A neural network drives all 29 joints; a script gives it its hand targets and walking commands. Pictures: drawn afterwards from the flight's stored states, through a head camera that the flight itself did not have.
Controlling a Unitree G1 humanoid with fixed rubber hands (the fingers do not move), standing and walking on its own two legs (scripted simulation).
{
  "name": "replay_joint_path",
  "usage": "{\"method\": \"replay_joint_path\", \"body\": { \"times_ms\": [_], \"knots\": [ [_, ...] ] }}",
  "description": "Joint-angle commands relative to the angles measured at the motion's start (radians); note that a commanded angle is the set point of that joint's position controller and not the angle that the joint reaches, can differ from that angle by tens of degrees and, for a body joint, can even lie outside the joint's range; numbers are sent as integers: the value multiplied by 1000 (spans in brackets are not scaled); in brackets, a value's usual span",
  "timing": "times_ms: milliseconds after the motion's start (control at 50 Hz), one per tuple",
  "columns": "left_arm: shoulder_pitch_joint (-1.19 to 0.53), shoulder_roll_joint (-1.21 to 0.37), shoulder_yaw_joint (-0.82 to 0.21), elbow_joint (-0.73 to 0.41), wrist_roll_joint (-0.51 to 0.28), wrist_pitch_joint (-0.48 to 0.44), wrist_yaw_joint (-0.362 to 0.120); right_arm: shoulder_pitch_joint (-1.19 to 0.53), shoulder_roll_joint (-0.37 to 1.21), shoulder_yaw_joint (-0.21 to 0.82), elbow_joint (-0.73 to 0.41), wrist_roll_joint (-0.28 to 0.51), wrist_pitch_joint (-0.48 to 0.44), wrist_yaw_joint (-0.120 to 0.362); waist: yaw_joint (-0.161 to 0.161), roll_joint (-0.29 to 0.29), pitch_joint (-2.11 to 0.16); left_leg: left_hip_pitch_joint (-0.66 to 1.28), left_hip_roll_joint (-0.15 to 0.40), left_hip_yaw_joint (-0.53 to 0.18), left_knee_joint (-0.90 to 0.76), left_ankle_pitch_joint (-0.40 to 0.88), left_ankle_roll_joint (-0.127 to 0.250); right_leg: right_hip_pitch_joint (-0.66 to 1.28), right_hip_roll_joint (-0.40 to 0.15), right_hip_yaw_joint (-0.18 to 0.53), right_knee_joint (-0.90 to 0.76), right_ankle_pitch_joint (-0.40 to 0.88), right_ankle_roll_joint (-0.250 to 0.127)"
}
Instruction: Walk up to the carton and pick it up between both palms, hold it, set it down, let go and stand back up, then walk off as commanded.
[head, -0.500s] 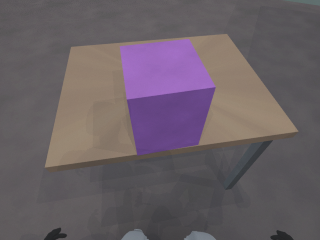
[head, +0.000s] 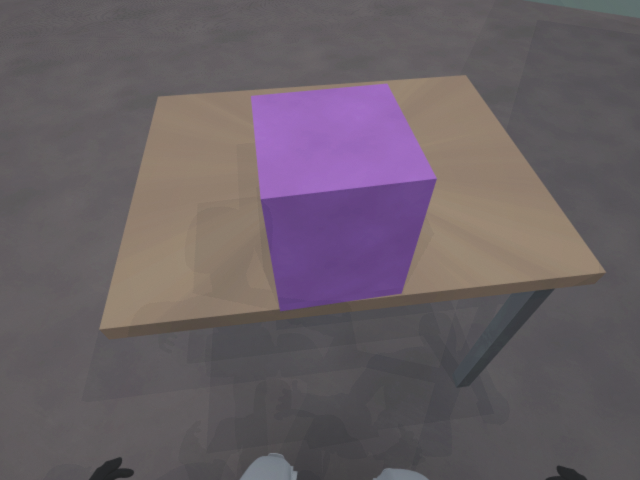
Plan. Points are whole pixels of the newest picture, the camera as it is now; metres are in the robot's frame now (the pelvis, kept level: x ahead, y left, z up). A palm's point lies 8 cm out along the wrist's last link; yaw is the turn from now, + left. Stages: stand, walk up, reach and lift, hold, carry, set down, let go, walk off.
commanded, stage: walk up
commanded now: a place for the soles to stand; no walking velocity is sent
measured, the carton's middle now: (331, 201) +0.50 -0.01 +0.05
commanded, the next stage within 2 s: none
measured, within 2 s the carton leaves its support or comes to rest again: neither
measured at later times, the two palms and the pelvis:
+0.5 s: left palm out of the picture +0.11 +0.32 -0.10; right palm out of the picture +0.10 -0.30 -0.08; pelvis +0.01 +0.01 +0.00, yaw +2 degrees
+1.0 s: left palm out of the picture +0.10 +0.31 -0.10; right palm out of the picture +0.11 -0.30 -0.09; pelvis +0.01 +0.00 +0.00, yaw +3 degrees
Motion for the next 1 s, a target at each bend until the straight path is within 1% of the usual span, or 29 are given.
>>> {"method": "replay_joint_path", "body": {
  "times_ms": [0, 80, 100, 120, 140, 240, 260, 300, 320, 400, 440, 460, 480, 500, 540, 580, 600, 620, 640, 660, 680, 740, 780, 800, 820, 860, 920, 960, 980],
  "knots": [
    [-22, 264, 120, -81, 26, -37, 3, 74, -240, -101, 7, 21, -38, -18, 51, -130, -95, -136, 59, 109, 65, -115, 44, 119, -287, 294, -404, 182, -204],
    [-70, 272, 102, -98, 13, -16, -9, 154, -232, -106, 38, 10, -58, -16, -24, -112, -176, 173, 23, 124, -323, 79, 71, 21, -222, 172, -197, 164, -130],
    [-86, 229, 92, -109, 13, -9, -7, 165, -240, -112, 40, 1, -64, -26, -37, 1, -159, 201, 38, -10, -392, 139, 101, -64, -161, 131, -72, 113, -81],
    [-73, 177, 92, -124, 11, -2, -9, 145, -335, -123, 7, -6, -76, -28, -16, 174, -166, 226, 250, -475, -530, 168, 197, -195, -28, 81, 124, -6, -6],
    [-110, 203, 100, -130, 10, 7, -2, 165, -376, -131, 7, 9, -76, -23, -32, 164, -200, 235, 304, -689, -577, 165, 277, -215, 37, 149, 141, -242, 4],
    [17, 200, 102, -42, 19, -20, -1, -10, -287, -100, -26, 9, -54, -33, 63, 166, -149, 5, 202, -394, -414, 396, 216, 66, 15, 141, -166, 9, -12],
    [48, 207, 107, -37, 43, -30, 0, -22, -232, -84, -29, 15, -48, -28, 80, 129, -170, -110, 158, -302, -359, 350, 167, 180, -34, 201, -249, 48, -44],
    [65, 301, 123, -46, 35, -42, 3, -21, -189, -77, -39, 25, -47, -27, 86, -145, -185, -233, -22, 59, -33, 103, 74, 272, -309, 459, -463, 36, -180],
    [43, 312, 127, -60, 27, -40, -1, -12, -237, -91, -15, 23, -42, -34, 79, -87, -169, -200, -10, 89, 65, -151, 58, 209, -395, 481, -459, 142, -242],
    [-14, 269, 114, -80, 29, -32, 0, 87, -216, -85, 16, 26, -57, -22, 31, -133, -142, -76, 59, 147, -112, -102, 54, 188, -279, 248, -310, 430, -185],
    [-52, 256, 111, -90, 13, -22, -7, 164, -214, -99, 48, 16, -73, -22, -12, -119, -184, 136, 24, 124, -340, 180, 68, 102, -199, 133, -158, 394, -118],
    [-71, 229, 99, -106, 13, -11, -7, 167, -250, -112, 32, 4, -76, -30, -22, -46, -179, 182, 87, -93, -406, 206, 119, -11, -132, 111, -27, 252, -63],
    [-67, 196, 96, -110, 5, -3, -8, 93, -331, -119, 5, 0, -78, -28, 11, 197, -172, 193, 245, -476, -486, 246, 211, -133, -19, 104, 84, 41, -11],
    [-70, 207, 95, -108, 3, 3, -3, 110, -356, -117, 4, 16, -77, -27, -11, 216, -187, 222, 305, -603, -525, 260, 300, -156, 35, 132, 89, -212, 6],
    [-58, 230, 100, -87, 15, 0, -2, 77, -335, -112, 1, 12, -70, -29, 9, 157, -130, 146, 263, -575, -521, 165, 284, -128, 19, 164, 37, -244, 2],
    [25, 199, 104, -52, 26, -24, -3, -1, -274, -93, -9, 10, -56, -26, 66, 170, -164, 47, 196, -364, -393, 338, 216, 68, -2, 154, -202, -11, -14],
    [61, 229, 108, -31, 36, -35, -5, -11, -230, -83, -21, 15, -51, -24, 77, 90, -186, -105, 130, -252, -312, 295, 161, 197, -61, 243, -290, -38, -54],
    [99, 287, 131, -23, 43, -47, 1, -14, -167, -68, -25, 27, -46, -22, 102, -108, -170, -251, 16, -31, -113, 237, 86, 334, -212, 374, -437, -70, -92],
    [86, 334, 135, -42, 36, -48, 0, -13, -196, -75, -33, 25, -43, -30, 76, -126, -172, -282, -36, 72, -24, -134, 62, 290, -375, 510, -503, 56, -161],
    [45, 343, 136, -54, 27, -47, -5, -12, -249, -90, -22, 19, -42, -33, 74, -104, -155, -221, 29, 98, 71, -190, 58, 216, -452, 511, -477, 72, -247],
    [-3, 307, 127, -69, 24, -45, 0, 15, -247, -94, -5, 17, -44, -31, 51, -51, -77, -190, 53, 95, 67, -162, 48, 140, -397, 430, -445, 173, -248],
    [-44, 270, 104, -85, 19, -44, 0, 139, -199, -92, 32, 20, -62, -15, -5, -137, -120, 27, 63, 169, -177, 8, 56, 94, -272, 182, -293, 450, -158],
    [-60, 227, 95, -94, 8, -26, -7, 192, -224, -110, 51, 9, -76, -20, -43, -58, -189, 208, 23, 56, -381, 268, 88, 34, -168, 102, -87, 343, -81],
    [-51, 196, 95, -118, 7, -20, -9, 147, -301, -124, 21, 1, -76, -26, -11, 133, -218, 252, 193, -290, -445, 307, 157, -91, -68, 57, 83, 154, -12],
    [-47, 193, 98, -107, 1, -2, -4, 124, -366, -125, 12, 11, -75, -23, -7, 193, -200, 232, 297, -608, -526, 276, 274, -171, 25, 119, 106, -202, 14],
    [-22, 211, 101, -83, 5, -5, 2, 41, -338, -114, -20, 15, -65, -28, 25, 168, -139, 157, 276, -604, -521, 212, 307, -131, 23, 163, 85, -282, 9],
    [27, 211, 98, -38, 16, -25, -2, -27, -270, -88, -20, 14, -48, -23, 60, 133, -144, -34, 184, -365, -427, 243, 206, 113, -2, 147, -188, 5, -15],
    [63, 293, 119, -26, 36, -48, 5, -49, -193, -70, -24, 21, -38, -14, 78, -12, -131, -260, 32, -67, -195, 166, 90, 292, -205, 346, -427, -114, -97],
    [85, 338, 132, -27, 29, -52, 3, -49, -211, -87, -11, 21, -33, -18, 77, -95, -132, -243, -32, 73, -44, -63, 67, 262, -357, 499, -516, -86, -174]
  ]
}}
